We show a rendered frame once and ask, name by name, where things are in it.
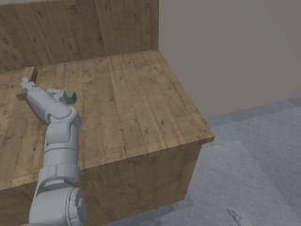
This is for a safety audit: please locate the tap lever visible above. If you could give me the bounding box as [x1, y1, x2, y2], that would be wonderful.
[66, 91, 77, 105]

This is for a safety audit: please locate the right robot hand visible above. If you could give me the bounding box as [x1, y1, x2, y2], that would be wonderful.
[227, 206, 253, 226]

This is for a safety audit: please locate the left robot upper arm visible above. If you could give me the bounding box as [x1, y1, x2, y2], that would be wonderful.
[21, 186, 87, 226]

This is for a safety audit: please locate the left robot hand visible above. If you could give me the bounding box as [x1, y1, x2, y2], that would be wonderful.
[21, 76, 68, 120]

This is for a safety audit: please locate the counter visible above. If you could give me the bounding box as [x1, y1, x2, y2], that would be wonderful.
[0, 0, 215, 226]

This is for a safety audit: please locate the left robot forearm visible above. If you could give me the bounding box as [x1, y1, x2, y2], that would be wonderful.
[29, 102, 83, 224]

